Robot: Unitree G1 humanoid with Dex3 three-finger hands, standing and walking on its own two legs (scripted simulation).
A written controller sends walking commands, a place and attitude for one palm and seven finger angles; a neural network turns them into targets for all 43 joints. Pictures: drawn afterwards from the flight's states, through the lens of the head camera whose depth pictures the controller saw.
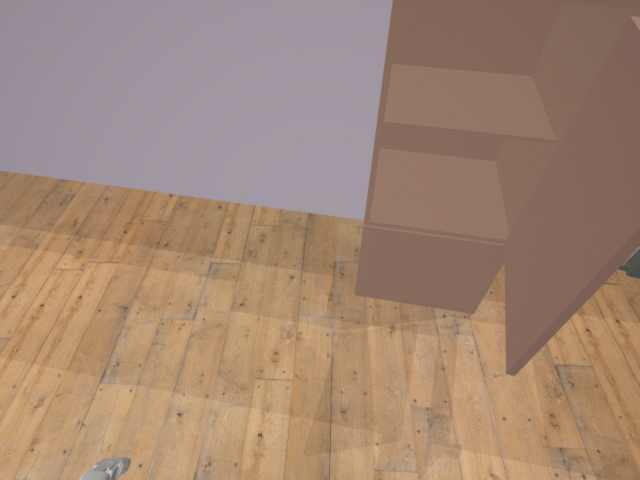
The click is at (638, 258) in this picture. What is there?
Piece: cupboard door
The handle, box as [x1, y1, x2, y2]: [618, 248, 639, 278]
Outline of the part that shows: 639,248 626,262 624,262 618,268 625,270 627,275 639,278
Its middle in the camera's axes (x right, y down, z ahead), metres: +0.47 +0.00 +0.55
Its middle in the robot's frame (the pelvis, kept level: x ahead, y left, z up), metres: +0.45 -0.44 +0.07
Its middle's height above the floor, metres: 0.84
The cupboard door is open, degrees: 83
